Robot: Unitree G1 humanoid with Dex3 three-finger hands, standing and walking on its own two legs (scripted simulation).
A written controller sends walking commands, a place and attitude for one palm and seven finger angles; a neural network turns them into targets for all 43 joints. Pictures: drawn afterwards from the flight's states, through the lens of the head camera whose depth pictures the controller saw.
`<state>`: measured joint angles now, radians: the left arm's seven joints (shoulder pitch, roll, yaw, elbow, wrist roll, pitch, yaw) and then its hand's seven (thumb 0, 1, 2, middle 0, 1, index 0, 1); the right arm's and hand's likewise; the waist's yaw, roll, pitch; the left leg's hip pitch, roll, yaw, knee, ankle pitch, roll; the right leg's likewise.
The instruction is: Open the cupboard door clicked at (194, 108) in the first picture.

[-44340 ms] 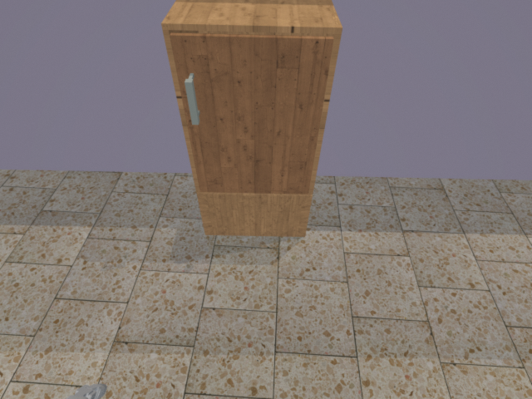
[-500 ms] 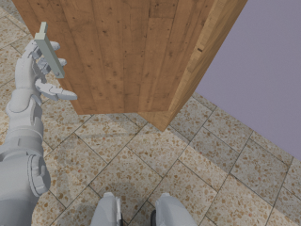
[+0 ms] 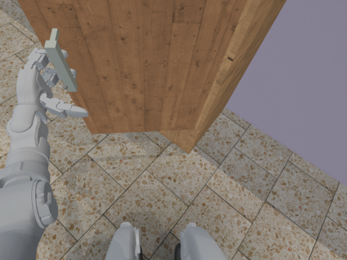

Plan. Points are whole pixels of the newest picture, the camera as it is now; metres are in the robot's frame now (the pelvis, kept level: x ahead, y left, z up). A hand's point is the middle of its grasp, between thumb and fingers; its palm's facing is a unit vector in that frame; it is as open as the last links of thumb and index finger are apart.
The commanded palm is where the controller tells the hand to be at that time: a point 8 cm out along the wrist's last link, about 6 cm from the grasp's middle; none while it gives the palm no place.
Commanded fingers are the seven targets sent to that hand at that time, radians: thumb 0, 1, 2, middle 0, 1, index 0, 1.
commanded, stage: close the thumb around the handle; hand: left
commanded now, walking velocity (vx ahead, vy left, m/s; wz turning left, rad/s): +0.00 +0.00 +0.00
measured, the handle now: (64, 62) +0.55 +0.23 +0.07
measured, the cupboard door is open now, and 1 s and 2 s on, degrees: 43 44 84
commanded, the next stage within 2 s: pull the door open along its arc in 0.72 s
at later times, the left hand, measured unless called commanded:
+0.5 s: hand (66, 86) +0.49 +0.21 +0.06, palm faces +0.05 -1.00 -0.01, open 8.0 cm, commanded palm +0.46 +0.25 +0.06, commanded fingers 0.00 0.90 0.90 -0.40 -1.35 -0.40 -1.35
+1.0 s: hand (73, 88) +0.48 +0.20 +0.06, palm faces +0.05 -1.00 +0.00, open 5.7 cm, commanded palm +0.44 +0.24 +0.06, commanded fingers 0.00 0.90 0.90 -0.40 -1.35 -0.40 -1.35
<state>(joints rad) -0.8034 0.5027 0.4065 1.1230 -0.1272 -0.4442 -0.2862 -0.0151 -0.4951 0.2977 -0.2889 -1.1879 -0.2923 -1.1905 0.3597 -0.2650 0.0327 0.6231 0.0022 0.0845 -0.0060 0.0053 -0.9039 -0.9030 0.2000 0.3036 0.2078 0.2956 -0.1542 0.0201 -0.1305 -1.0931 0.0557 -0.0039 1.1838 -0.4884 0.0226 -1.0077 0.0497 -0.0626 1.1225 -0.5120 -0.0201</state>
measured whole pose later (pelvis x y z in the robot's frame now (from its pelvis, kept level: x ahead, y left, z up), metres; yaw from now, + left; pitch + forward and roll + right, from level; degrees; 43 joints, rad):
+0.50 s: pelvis +0.00 +0.00 +0.00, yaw +0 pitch +23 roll -4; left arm -0.79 0.48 0.38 1.11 -0.12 -0.44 -0.24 0.00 0.37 0.67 -0.33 -1.28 -0.35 -1.29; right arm 0.36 -0.26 0.03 0.63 0.00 0.08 0.00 0.01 -0.90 -0.90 0.20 0.30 0.21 0.30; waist -0.15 0.03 -0.13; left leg -1.08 0.05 0.00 1.18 -0.49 0.03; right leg -0.99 0.05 -0.06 1.11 -0.51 -0.02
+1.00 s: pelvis +0.00 -0.01 +0.00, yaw +0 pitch +23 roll -3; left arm -0.76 0.46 0.39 1.06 -0.14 -0.44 -0.24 -0.01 0.74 0.82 -0.34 -1.33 -0.34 -1.34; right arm 0.36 -0.26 0.02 0.61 0.00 0.09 0.00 0.01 -0.90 -0.90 0.20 0.30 0.21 0.30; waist -0.15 0.02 -0.14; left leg -1.08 0.06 0.00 1.17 -0.49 0.01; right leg -1.01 0.05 -0.06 1.12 -0.52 -0.03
